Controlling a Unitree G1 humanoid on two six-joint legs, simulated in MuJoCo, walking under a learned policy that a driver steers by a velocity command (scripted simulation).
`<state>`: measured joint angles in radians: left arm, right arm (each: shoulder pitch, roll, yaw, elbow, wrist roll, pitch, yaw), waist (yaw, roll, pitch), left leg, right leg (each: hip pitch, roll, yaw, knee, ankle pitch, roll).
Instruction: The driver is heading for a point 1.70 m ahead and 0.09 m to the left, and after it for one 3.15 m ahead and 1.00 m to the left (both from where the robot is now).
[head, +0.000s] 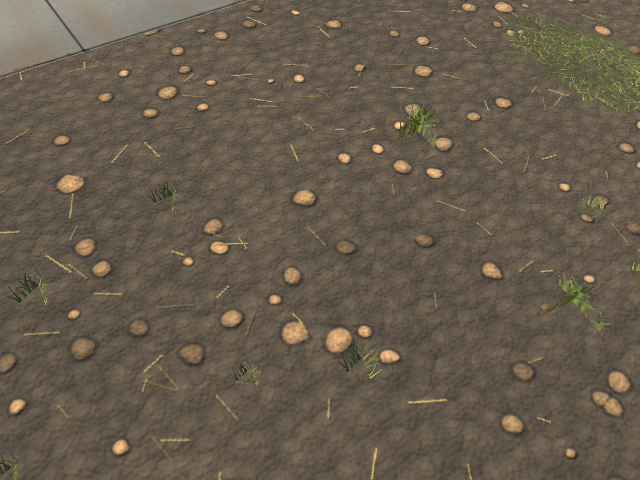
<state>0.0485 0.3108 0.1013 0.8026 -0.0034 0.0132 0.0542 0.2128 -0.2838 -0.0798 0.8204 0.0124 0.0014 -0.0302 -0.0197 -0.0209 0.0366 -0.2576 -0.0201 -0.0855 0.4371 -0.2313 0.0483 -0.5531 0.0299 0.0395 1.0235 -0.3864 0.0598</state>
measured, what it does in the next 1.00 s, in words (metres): steps on the spot: right foot, then left foot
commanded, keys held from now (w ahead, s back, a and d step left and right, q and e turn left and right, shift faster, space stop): q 0.42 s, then no key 0.28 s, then e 0.30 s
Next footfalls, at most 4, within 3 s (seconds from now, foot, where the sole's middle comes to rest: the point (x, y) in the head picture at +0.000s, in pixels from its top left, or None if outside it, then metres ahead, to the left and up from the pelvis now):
0.26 right None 0.08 -0.14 -0.78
0.66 left None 0.00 0.12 -0.78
1.14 right None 0.04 -0.11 -0.78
1.64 left None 0.34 0.12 -0.78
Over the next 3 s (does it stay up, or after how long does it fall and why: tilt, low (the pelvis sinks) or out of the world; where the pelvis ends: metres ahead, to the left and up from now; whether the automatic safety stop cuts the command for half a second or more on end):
stays up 0.92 -0.06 -0.01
